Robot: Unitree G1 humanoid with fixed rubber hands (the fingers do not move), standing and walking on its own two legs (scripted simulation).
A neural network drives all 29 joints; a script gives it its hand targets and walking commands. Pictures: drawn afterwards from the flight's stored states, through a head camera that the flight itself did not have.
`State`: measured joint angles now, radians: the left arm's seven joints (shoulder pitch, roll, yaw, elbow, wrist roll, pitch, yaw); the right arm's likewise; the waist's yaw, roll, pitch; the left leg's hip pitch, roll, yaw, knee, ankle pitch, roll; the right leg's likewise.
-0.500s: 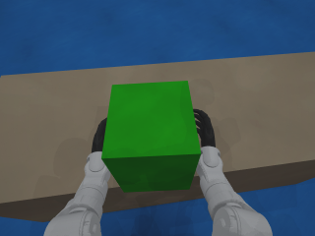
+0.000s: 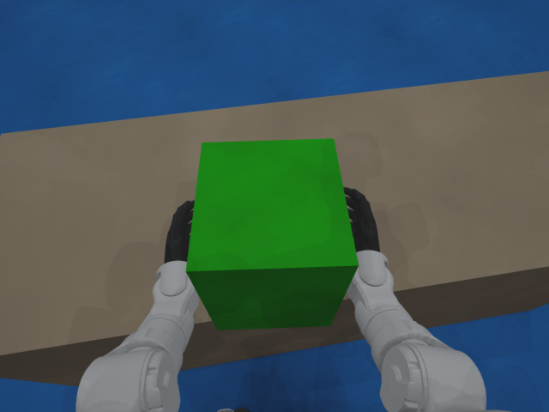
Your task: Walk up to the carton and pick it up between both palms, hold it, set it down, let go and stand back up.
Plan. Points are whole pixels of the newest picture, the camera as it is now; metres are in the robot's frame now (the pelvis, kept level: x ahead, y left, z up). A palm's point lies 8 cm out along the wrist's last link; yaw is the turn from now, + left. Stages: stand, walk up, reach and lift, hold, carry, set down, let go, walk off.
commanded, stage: set down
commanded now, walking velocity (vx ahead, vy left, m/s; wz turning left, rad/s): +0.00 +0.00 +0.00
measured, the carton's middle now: (271, 241) +0.38 +0.01 -0.04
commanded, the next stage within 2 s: none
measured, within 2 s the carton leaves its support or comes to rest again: neither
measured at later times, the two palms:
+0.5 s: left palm (158, 221) +0.39 +0.18 +0.02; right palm (375, 213) +0.39 -0.15 +0.02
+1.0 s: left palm (139, 244) +0.34 +0.20 +0.03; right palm (380, 232) +0.35 -0.15 +0.03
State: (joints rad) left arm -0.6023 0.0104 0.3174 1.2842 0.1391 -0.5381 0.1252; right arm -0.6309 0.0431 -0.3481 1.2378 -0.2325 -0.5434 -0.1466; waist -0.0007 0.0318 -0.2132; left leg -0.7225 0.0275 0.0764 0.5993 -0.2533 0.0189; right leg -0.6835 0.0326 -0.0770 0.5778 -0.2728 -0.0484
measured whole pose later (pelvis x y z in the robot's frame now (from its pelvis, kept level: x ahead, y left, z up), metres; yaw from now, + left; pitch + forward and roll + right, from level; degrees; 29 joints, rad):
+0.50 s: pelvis -0.03 +0.01 -0.04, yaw -1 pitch +23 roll -2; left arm -0.87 0.14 0.04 1.37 -0.20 -0.38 0.10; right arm -0.88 -0.14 -0.03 1.35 0.22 -0.33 -0.13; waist 0.03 0.04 -0.31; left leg -0.95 0.05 0.07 0.89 -0.34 0.04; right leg -0.90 0.04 -0.08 0.84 -0.35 -0.05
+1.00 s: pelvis -0.05 +0.00 -0.03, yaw +1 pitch +18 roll -2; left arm -0.72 0.18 0.05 1.15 -0.15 -0.23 0.11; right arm -0.78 -0.08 -0.16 1.24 0.16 -0.19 -0.09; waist -0.01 -0.02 -0.29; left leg -0.86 0.04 0.04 0.85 -0.30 0.02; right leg -0.80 0.03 -0.11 0.82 -0.33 -0.06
